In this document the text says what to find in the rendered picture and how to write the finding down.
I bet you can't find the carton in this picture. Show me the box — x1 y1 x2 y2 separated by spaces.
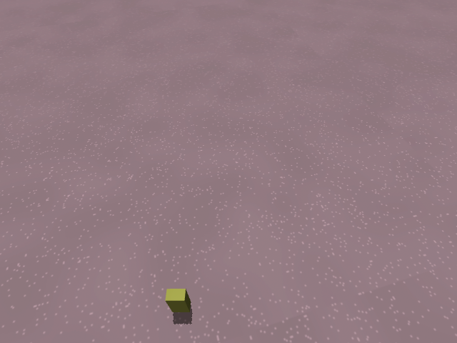
165 289 191 312

